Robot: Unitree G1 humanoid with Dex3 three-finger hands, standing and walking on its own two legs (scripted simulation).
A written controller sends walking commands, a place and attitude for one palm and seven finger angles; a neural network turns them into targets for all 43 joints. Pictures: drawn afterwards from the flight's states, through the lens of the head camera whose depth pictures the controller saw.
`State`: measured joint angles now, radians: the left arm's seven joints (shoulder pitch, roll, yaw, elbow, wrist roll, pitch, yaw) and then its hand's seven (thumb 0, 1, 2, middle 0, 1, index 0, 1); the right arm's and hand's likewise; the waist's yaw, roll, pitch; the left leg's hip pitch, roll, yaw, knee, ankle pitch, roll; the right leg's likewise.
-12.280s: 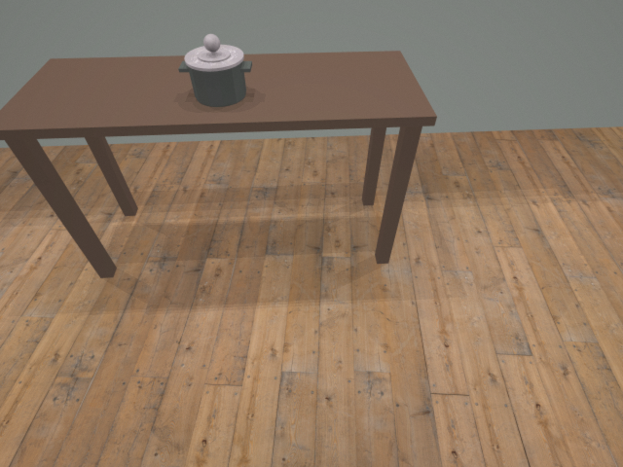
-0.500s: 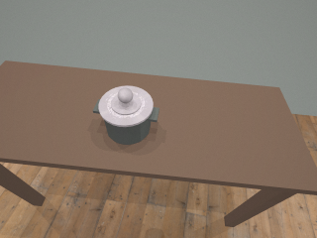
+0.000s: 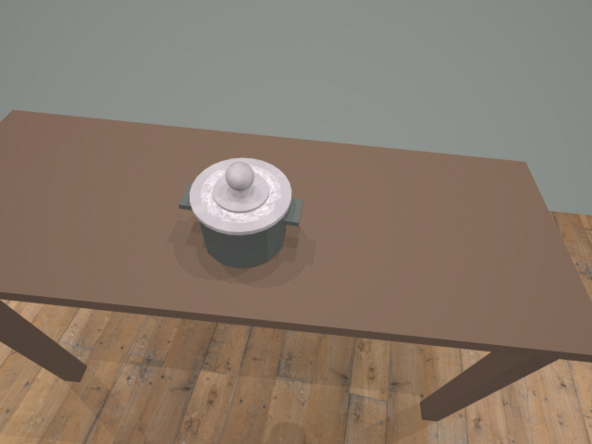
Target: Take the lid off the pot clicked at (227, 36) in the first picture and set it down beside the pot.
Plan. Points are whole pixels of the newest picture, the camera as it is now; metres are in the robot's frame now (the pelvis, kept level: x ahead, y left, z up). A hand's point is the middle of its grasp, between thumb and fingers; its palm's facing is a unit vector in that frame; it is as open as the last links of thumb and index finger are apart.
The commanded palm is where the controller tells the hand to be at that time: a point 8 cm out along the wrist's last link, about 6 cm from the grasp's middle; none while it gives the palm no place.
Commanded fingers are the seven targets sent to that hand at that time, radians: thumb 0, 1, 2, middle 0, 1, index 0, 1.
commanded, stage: look again from close up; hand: left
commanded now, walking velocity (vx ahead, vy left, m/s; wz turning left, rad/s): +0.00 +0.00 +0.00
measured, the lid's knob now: (239, 176) +0.47 +0.12 +0.08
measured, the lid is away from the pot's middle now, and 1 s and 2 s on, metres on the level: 0.00 0.00 0.00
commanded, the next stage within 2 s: lift the closed hand beside the body in 0.02 s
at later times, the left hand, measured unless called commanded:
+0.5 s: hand out of the picture +0.11 +0.17 -0.06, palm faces +0.24 -0.95 -0.22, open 4.8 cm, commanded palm +0.06 +0.23 -0.03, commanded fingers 0.00 0.90 0.90 -1.08 -1.26 -1.08 -1.26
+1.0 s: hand out of the picture +0.11 +0.20 -0.02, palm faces +0.28 -0.89 -0.37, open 3.1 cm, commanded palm +0.07 +0.23 +0.03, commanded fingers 0.00 0.90 0.90 -1.30 -1.50 -1.30 -1.50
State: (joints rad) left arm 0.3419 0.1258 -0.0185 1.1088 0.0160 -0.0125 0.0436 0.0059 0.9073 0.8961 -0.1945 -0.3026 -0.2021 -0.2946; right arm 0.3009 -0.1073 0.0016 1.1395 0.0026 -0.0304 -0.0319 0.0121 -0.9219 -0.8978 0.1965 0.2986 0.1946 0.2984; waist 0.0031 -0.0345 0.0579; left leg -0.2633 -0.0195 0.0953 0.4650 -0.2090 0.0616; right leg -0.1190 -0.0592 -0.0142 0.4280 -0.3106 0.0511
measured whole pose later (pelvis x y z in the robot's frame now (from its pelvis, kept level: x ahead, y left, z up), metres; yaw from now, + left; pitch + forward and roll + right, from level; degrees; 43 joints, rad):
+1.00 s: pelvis +0.00 -0.04 +0.00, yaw +2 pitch -1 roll +0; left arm 0.63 0.23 0.13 0.00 -0.03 -0.05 0.08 0.02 0.90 0.90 -1.28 -1.49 -1.29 -1.48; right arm 0.18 -0.22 -0.01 0.67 0.02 -0.06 -0.05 0.01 -0.90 -0.90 0.20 0.30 0.20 0.30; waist 0.04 0.05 0.04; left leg -0.24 0.02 0.03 0.42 -0.17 0.01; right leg -0.07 -0.01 -0.06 0.37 -0.29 0.00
